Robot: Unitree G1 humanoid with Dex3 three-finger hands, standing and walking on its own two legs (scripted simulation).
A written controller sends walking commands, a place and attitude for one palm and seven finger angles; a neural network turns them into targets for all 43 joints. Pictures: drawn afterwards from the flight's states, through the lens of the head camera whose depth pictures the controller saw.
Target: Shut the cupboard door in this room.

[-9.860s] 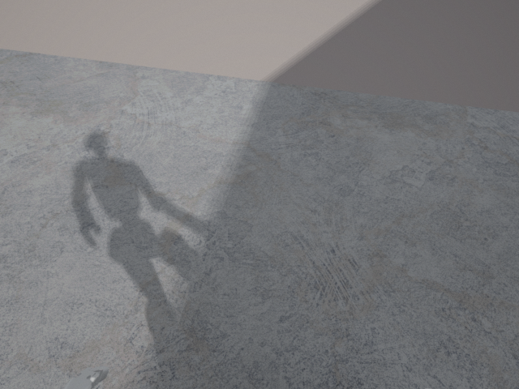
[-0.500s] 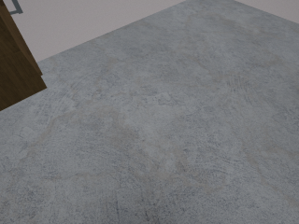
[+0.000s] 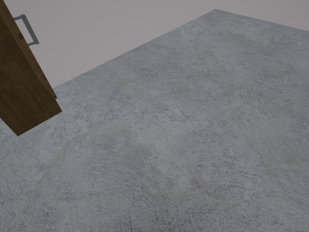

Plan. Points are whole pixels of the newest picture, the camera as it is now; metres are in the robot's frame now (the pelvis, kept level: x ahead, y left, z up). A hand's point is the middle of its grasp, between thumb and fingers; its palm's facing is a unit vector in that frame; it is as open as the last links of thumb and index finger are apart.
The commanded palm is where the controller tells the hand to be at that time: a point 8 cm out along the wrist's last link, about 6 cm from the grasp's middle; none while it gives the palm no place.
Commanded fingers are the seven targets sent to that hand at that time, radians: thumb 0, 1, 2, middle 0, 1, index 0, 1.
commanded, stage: turn or walk to find it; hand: left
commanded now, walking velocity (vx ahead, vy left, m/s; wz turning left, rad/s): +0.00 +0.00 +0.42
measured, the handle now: (26, 31) +1.02 +0.73 +0.09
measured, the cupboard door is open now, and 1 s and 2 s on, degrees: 86 86 86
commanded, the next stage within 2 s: stand and wait in 0.36 s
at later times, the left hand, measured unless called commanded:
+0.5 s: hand out of the picture -0.04 +0.26 -0.17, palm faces +0.20 -0.95 -0.22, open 7.4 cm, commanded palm none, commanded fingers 0.00 0.90 0.90 -0.20 -0.30 -0.20 -0.30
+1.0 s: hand out of the picture -0.09 +0.16 -0.17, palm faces +0.22 -0.96 -0.20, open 7.3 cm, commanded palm none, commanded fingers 0.00 0.90 0.90 -0.20 -0.30 -0.20 -0.30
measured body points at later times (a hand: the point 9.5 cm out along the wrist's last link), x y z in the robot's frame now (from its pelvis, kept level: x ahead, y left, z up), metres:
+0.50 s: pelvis -0.06 +0.05 +0.01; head -0.04 +0.07 +0.46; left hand -0.05 +0.31 -0.15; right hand +0.03 -0.18 -0.14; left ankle -0.05 +0.13 -0.74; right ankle -0.05 -0.10 -0.66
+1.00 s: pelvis -0.07 -0.01 +0.00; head -0.06 -0.02 +0.45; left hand -0.11 +0.21 -0.15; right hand -0.04 -0.23 -0.16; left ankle -0.06 +0.14 -0.74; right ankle -0.06 -0.09 -0.74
